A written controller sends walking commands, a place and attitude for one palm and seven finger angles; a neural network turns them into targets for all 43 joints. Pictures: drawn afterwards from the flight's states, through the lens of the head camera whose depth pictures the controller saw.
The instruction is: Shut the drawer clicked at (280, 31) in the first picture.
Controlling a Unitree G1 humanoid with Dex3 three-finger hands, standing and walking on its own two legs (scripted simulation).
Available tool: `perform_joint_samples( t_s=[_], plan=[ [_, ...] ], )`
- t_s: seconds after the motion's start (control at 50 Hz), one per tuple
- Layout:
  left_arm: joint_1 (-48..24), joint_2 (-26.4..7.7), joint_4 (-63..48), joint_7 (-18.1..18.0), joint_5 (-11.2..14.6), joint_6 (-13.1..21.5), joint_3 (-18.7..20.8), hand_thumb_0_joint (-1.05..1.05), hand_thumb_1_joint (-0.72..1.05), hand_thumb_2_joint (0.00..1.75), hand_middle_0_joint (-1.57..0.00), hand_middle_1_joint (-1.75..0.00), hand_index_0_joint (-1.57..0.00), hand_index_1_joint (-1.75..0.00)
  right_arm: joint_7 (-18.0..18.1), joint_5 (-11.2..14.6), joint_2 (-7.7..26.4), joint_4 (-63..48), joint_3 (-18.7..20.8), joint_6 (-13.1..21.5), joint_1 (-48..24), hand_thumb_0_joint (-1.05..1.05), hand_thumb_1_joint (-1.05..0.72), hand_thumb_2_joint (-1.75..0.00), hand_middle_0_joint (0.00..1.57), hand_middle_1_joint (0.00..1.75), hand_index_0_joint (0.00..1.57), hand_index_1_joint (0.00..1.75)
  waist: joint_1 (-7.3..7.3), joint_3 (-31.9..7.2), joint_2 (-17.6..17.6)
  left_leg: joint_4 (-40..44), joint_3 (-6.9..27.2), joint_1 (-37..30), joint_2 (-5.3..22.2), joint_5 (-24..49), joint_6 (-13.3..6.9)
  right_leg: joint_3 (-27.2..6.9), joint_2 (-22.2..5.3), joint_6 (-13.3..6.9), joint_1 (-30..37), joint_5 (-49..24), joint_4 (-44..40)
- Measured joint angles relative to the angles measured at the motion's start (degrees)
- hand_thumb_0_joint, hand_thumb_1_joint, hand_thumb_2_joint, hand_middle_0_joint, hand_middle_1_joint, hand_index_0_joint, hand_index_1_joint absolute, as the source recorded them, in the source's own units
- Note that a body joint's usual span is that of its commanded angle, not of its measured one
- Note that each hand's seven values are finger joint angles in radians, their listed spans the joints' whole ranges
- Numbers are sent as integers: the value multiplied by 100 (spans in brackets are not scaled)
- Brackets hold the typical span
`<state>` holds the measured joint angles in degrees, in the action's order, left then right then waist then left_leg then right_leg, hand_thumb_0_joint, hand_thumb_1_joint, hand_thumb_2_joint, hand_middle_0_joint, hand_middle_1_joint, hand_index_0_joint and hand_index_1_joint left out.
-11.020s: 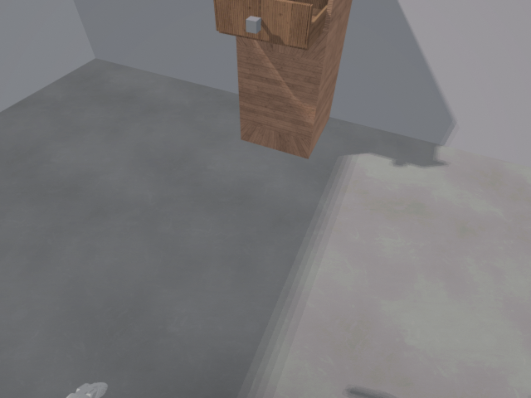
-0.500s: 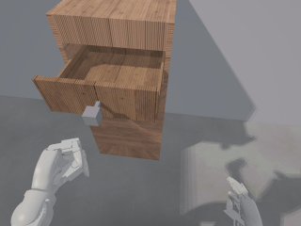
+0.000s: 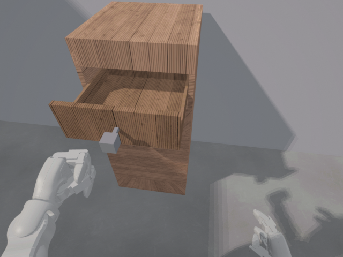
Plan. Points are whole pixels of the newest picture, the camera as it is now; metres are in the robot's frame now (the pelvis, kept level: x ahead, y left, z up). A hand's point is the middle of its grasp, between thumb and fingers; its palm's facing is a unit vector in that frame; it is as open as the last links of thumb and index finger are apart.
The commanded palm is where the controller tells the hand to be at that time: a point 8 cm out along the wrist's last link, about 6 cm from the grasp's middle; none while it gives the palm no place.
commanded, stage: raise the hand and make a fist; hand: left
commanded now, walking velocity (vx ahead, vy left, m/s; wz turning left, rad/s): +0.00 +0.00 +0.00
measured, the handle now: (112, 137) +0.42 +0.22 +0.03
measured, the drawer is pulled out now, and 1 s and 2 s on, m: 0.22 0.22 0.22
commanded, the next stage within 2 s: bring the fist close to the handle in 0.22 s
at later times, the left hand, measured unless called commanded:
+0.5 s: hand (90, 179) +0.24 +0.20 +0.11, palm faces +0.02 -1.00 -0.06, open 3.3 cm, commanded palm +0.22 +0.24 +0.11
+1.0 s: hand (107, 171) +0.29 +0.19 +0.06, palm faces -0.03 -1.00 -0.04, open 3.3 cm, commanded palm +0.27 +0.24 +0.06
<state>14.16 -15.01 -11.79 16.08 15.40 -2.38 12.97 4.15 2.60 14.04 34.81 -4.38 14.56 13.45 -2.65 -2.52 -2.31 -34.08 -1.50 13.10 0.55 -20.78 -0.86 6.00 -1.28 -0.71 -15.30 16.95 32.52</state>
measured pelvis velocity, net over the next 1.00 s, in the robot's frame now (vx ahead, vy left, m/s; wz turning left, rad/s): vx -0.02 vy -0.01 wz -0.02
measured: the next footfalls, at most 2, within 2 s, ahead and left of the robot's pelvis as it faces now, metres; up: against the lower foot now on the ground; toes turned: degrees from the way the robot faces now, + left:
none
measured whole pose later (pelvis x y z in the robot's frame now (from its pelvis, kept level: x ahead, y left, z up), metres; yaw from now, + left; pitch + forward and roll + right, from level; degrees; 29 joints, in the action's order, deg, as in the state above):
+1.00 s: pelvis -0.02 -0.01 -0.01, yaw -1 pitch +5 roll +0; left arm -3.4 -15.5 19.5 18.8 14.4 14.0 14.7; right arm 4.3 1.7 15.2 36.4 -2.3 14.9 15.8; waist 0.2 -2.0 -1.5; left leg -40.1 -2.3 23.6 1.1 -21.5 -0.3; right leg 5.1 -1.1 -1.6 -26.5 17.7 39.2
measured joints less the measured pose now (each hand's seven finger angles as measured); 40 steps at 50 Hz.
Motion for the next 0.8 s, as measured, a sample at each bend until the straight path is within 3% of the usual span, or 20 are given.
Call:
perform_joint_samples(
  t_s=[0.44,0.6,0.8],
  plan=[
    [-511,-154,1137,289,171,513,336,1,90,90,-140,-160,-140,-160,122,13,101,185,68,308,11,2,-91,-90,20,30,20,30,33,67,-72,93,24,19,122,156,144,27,124,-155,-52,-107,-37],
    [-874,-103,1773,321,62,868,260,1,90,90,-140,-160,-140,-160,150,-6,126,197,110,347,9,2,-91,-90,20,30,20,30,60,118,-23,-73,36,261,120,132,151,36,111,-170,-293,-79,131],
    [-1411,-126,2600,354,-2,1237,273,1,90,90,-140,-160,-140,-160,120,-41,119,184,146,217,94,2,-91,-90,20,30,20,30,199,89,53,-305,-26,615,101,52,120,-30,81,-146,-678,-19,378]
  ],
)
